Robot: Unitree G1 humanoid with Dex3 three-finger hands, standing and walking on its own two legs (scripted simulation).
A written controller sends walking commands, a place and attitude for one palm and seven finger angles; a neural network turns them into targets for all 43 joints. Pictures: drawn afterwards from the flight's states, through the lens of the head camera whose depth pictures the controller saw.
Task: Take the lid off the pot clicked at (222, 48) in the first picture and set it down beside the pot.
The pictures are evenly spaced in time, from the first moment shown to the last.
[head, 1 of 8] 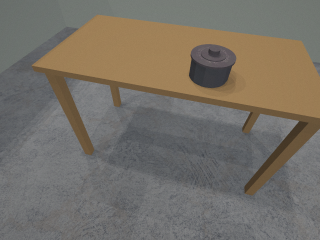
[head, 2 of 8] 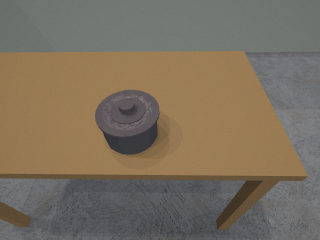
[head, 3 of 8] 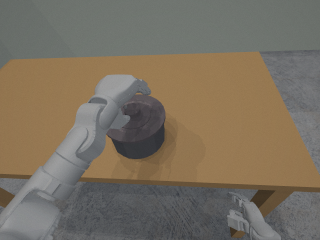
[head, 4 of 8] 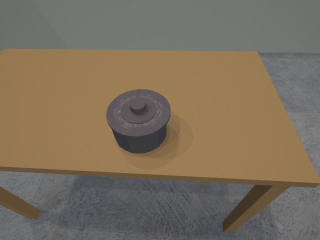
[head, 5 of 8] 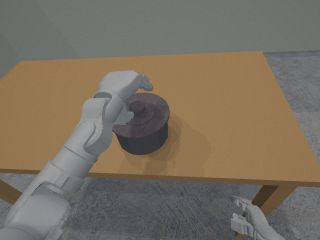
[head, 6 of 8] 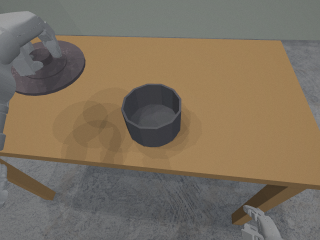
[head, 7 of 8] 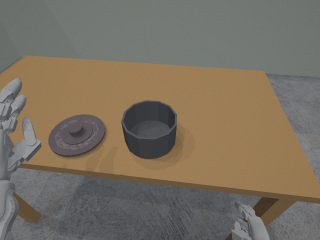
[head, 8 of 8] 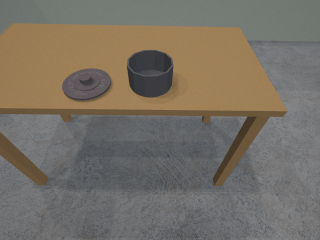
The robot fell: no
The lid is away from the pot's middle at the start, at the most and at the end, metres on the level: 0.00 0.24 0.24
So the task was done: yes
